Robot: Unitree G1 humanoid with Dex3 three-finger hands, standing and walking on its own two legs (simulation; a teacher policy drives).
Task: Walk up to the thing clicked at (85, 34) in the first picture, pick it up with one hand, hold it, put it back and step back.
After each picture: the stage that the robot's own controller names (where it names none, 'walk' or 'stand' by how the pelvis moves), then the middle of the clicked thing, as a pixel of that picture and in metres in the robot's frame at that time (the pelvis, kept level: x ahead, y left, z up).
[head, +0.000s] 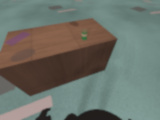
stand; (84, 34) +0.92 +0.12 -0.02
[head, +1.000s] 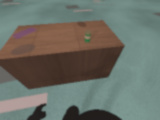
walk; (87, 36) +0.85 +0.10 +0.00
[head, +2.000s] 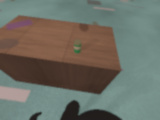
walk; (77, 46) +0.60 +0.20 +0.00
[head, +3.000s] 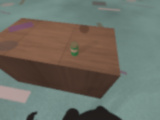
stand; (74, 49) +0.58 +0.16 +0.01
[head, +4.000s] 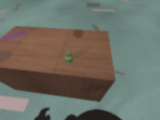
stand; (68, 56) +0.52 +0.21 -0.02
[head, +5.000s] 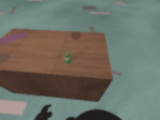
stand; (67, 57) +0.53 +0.22 -0.03
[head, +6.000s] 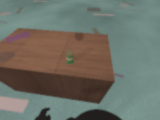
stand; (69, 57) +0.54 +0.20 -0.03
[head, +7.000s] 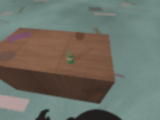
stand; (70, 57) +0.54 +0.20 -0.03
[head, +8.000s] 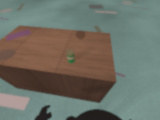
rise first; (70, 56) +0.53 +0.19 -0.03
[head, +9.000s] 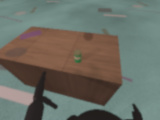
rise first; (77, 56) +0.55 +0.17 -0.02
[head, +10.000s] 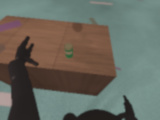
go down; (68, 51) +0.55 +0.16 -0.01
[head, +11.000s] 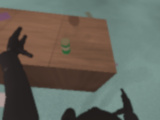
go down; (65, 46) +0.55 +0.16 +0.02
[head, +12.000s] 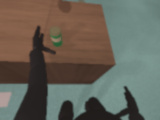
close in; (56, 37) +0.56 +0.17 +0.06
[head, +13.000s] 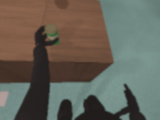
close; (53, 35) +0.56 +0.18 +0.07
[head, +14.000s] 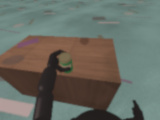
lift; (66, 63) +0.31 +0.16 +0.19
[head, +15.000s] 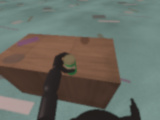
hold; (70, 65) +0.32 +0.13 +0.16
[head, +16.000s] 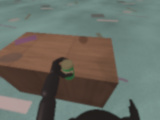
hold; (68, 70) +0.31 +0.15 +0.13
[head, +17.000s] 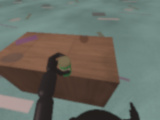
hold; (65, 66) +0.31 +0.16 +0.15
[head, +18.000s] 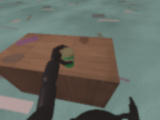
crouch; (68, 58) +0.36 +0.15 +0.18
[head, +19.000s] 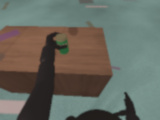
crouch; (62, 44) +0.48 +0.15 +0.16
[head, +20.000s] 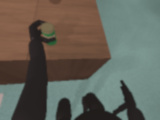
lower; (49, 35) +0.55 +0.16 +0.08
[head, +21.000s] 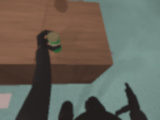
lower; (55, 43) +0.52 +0.16 +0.06
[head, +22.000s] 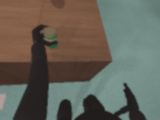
lower; (51, 38) +0.54 +0.17 +0.07
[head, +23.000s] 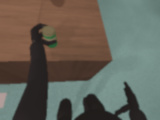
lower; (50, 37) +0.54 +0.17 +0.07
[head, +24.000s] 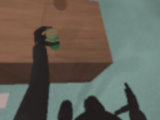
open; (53, 39) +0.53 +0.17 +0.06
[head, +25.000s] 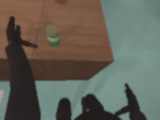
rise; (53, 36) +0.53 +0.17 +0.07
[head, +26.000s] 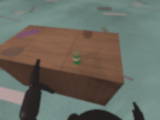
sink last; (76, 57) +0.51 +0.16 +0.01
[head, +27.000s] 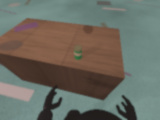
stand; (78, 52) +0.54 +0.14 +0.01
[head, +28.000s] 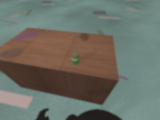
stand; (75, 58) +0.54 +0.16 -0.01
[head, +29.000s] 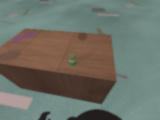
stand; (72, 59) +0.52 +0.18 -0.03
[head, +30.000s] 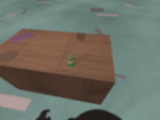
stand; (70, 60) +0.51 +0.19 -0.03
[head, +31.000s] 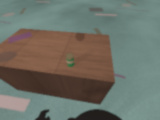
stand; (70, 60) +0.50 +0.20 -0.03
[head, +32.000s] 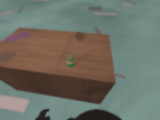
stand; (70, 60) +0.49 +0.19 -0.03
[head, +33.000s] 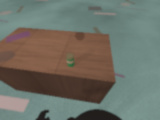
walk; (70, 60) +0.50 +0.19 -0.03
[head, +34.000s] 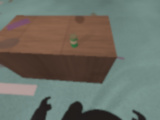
walk; (73, 41) +0.65 +0.20 -0.01
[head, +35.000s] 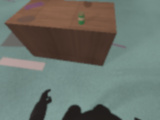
walk; (81, 18) +0.97 +0.15 +0.00
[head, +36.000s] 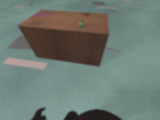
stand; (81, 23) +1.16 +0.18 +0.00
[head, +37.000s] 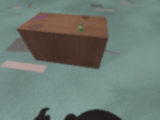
stand; (80, 26) +1.13 +0.17 -0.03
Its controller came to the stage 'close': yes
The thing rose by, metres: 0.20
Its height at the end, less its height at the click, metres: +0.00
